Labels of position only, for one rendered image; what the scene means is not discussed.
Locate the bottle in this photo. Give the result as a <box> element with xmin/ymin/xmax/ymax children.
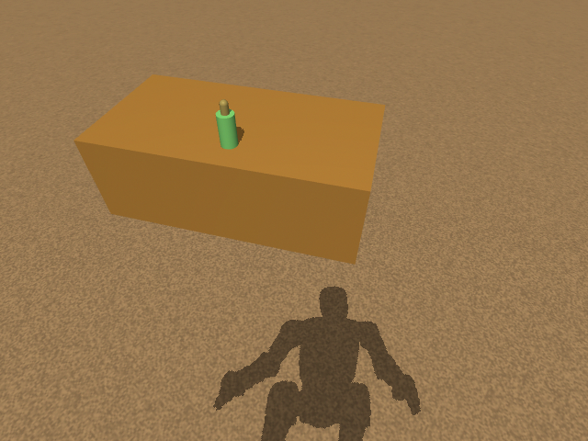
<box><xmin>216</xmin><ymin>99</ymin><xmax>238</xmax><ymax>150</ymax></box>

